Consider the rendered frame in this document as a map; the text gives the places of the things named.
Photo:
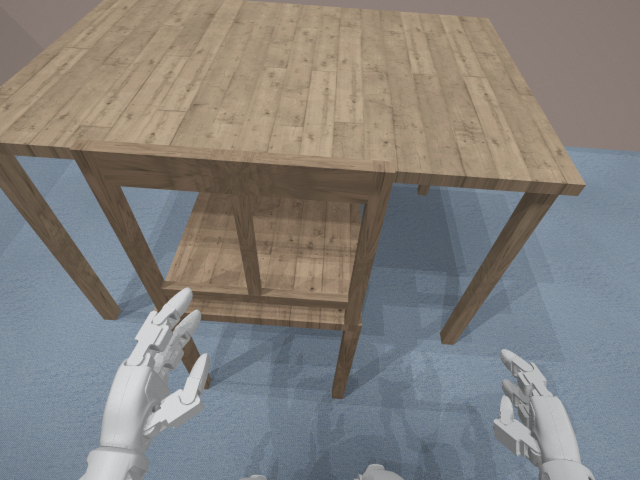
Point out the chair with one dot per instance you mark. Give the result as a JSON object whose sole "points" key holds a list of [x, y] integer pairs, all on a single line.
{"points": [[273, 239]]}

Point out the right robot shin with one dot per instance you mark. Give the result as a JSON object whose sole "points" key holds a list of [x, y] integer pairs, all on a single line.
{"points": [[375, 467]]}

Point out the table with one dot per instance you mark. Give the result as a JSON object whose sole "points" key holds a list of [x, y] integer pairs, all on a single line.
{"points": [[438, 95]]}

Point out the robot right forearm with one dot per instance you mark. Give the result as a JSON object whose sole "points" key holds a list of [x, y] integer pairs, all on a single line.
{"points": [[564, 470]]}

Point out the robot left forearm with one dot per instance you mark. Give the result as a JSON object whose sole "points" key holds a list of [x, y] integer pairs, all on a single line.
{"points": [[111, 463]]}

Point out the left robot hand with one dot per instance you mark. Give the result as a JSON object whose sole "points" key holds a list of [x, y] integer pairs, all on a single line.
{"points": [[141, 380]]}

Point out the right robot hand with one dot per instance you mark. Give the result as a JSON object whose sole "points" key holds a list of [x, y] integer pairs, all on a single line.
{"points": [[540, 411]]}

